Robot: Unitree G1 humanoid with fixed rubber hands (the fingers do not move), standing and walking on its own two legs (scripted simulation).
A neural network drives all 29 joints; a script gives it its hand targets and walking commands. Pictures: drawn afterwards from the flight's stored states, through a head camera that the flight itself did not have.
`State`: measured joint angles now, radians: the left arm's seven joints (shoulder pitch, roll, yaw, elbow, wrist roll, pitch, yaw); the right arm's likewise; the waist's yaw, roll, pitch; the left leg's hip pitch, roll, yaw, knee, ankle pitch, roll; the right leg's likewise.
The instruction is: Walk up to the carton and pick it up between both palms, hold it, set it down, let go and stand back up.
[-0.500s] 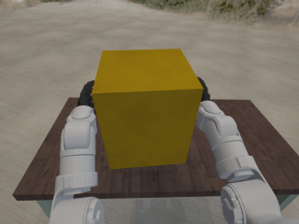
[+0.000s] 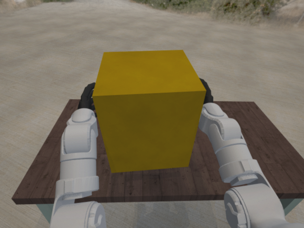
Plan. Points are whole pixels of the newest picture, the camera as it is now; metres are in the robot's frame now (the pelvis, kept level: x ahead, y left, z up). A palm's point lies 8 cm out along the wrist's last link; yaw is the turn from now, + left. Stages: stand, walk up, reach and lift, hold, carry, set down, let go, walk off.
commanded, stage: hold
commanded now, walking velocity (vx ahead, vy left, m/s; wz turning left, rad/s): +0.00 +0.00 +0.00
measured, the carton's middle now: (147, 111) +0.38 +0.01 +0.18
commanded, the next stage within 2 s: none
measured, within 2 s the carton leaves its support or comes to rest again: neither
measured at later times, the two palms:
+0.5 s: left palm (87, 111) +0.36 +0.16 +0.20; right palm (205, 106) +0.36 -0.15 +0.21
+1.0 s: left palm (85, 112) +0.36 +0.16 +0.20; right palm (204, 106) +0.36 -0.14 +0.21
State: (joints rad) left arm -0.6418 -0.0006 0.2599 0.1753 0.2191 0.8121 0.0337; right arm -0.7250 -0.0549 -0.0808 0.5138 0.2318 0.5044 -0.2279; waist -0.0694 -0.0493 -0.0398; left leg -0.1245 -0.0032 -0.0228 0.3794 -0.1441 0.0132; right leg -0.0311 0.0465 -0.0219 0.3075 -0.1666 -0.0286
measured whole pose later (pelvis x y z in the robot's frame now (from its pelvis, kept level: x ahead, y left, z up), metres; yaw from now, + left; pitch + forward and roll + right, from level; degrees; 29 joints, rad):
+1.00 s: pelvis +0.00 +0.00 +0.00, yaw +0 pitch -7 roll -1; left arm -0.65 0.00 0.26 0.18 0.22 0.81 0.03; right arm -0.73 -0.06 -0.08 0.52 0.23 0.50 -0.23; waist -0.07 -0.05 -0.04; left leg -0.13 0.00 -0.02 0.38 -0.14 0.02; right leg -0.03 0.05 -0.02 0.31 -0.16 -0.03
